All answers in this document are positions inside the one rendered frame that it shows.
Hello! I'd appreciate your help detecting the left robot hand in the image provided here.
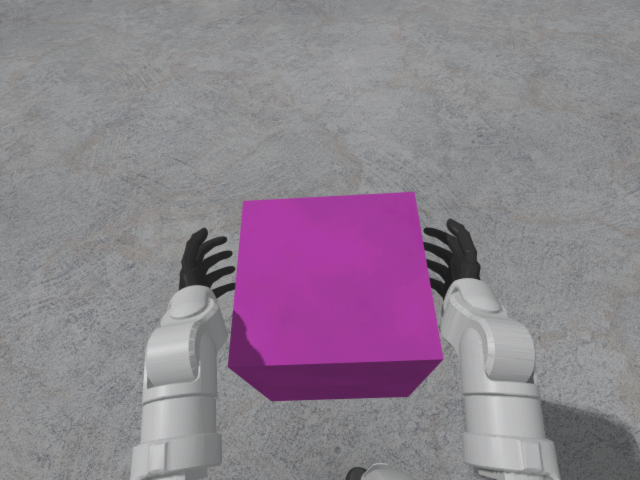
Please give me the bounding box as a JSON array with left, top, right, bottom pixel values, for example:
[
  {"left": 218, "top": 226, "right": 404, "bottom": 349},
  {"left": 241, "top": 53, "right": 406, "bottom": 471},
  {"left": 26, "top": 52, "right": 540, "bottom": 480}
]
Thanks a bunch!
[{"left": 179, "top": 228, "right": 236, "bottom": 298}]

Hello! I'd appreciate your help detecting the carton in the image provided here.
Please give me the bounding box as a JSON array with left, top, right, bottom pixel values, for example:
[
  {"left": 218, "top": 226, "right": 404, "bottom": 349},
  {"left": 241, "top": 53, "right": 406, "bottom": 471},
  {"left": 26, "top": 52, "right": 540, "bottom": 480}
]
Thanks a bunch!
[{"left": 228, "top": 192, "right": 443, "bottom": 401}]

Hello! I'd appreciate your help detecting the left robot forearm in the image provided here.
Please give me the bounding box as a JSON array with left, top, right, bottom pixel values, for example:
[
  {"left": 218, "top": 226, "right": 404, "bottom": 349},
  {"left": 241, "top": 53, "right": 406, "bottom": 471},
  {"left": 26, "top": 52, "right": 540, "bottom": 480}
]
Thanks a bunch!
[{"left": 130, "top": 285, "right": 228, "bottom": 480}]

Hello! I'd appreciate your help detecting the robot right shin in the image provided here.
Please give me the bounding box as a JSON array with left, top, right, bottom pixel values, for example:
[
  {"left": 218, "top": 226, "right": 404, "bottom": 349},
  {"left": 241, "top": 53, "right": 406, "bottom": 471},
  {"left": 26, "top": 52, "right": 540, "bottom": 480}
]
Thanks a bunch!
[{"left": 362, "top": 463, "right": 390, "bottom": 476}]

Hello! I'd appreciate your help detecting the right robot forearm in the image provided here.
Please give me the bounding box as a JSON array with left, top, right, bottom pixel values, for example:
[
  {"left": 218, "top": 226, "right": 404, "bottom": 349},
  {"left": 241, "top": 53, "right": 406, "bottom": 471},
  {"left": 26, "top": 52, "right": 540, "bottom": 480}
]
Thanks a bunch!
[{"left": 439, "top": 278, "right": 561, "bottom": 480}]

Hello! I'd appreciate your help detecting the right robot hand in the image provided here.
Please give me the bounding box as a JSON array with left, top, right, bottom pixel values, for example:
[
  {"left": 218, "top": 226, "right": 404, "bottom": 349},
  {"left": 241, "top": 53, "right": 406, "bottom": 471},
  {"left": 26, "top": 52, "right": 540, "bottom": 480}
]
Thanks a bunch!
[{"left": 423, "top": 219, "right": 480, "bottom": 301}]

